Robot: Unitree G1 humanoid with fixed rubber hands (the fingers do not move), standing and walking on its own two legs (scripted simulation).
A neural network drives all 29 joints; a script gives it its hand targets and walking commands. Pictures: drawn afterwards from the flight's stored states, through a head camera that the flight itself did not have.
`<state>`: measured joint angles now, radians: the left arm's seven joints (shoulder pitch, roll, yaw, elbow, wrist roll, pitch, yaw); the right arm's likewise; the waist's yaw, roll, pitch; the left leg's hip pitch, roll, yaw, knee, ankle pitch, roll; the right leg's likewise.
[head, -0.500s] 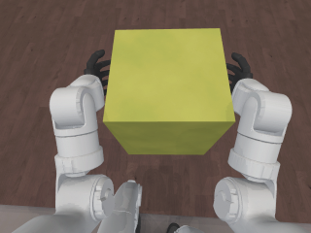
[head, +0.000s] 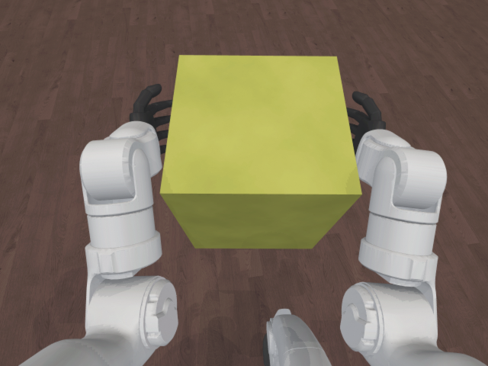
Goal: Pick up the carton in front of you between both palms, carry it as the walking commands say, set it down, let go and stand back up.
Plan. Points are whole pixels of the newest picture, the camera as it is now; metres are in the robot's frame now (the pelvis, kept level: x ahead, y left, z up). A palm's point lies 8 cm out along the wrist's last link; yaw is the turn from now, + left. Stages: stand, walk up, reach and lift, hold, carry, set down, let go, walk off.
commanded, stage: carry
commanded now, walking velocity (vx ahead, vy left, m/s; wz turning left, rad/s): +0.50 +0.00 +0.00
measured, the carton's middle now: (255, 166) +0.39 -0.04 +0.08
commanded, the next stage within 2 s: none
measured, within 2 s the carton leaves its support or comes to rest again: neither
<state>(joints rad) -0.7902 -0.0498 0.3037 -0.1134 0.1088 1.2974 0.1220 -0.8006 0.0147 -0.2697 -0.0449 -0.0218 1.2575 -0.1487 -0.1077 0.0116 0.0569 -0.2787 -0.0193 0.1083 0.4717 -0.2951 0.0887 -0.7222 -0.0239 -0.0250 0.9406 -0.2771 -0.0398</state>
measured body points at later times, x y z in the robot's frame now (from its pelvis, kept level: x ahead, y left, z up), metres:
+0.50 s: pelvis +0.31 -0.03 +0.01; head +0.36 -0.04 +0.45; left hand +0.67 +0.15 +0.10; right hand +0.69 -0.16 +0.10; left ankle +0.42 +0.12 -0.69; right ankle +0.23 -0.11 -0.74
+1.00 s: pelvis +0.64 +0.00 +0.00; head +0.62 +0.00 +0.45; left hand +0.92 +0.15 +0.10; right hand +0.92 -0.15 +0.10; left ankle +0.51 +0.09 -0.74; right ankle +0.77 -0.12 -0.72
